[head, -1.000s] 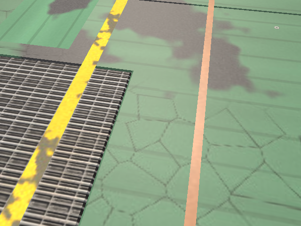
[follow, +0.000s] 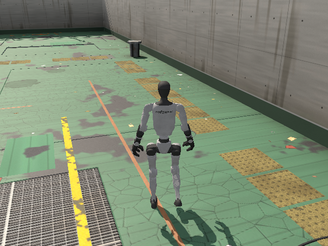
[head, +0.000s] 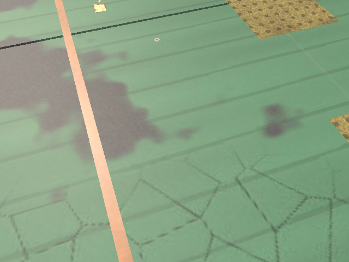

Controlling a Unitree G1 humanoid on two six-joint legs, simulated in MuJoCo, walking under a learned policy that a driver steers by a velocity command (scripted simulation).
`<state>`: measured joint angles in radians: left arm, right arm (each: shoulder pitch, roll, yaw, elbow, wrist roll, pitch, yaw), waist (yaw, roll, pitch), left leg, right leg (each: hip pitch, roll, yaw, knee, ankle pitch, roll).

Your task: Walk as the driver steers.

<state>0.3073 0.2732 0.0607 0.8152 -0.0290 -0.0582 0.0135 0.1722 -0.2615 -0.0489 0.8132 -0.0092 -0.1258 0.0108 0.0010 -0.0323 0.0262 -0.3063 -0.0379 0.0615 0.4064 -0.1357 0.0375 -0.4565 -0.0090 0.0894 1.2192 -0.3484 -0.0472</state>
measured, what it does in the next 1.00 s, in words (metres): walks ahead, turning left: right foot, then left foot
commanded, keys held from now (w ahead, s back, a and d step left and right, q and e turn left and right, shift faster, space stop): w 0.28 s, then w+q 0.08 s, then q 0.64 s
